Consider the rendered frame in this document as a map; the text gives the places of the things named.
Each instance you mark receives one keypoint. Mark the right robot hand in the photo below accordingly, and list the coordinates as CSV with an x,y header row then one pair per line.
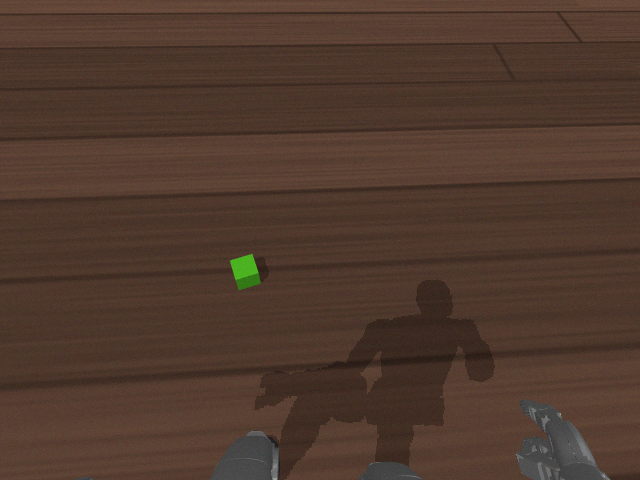
x,y
542,459

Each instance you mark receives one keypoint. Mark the right robot arm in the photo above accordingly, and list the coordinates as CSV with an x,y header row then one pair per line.
x,y
581,471

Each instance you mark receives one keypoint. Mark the cube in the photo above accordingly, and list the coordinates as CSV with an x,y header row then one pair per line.
x,y
245,271

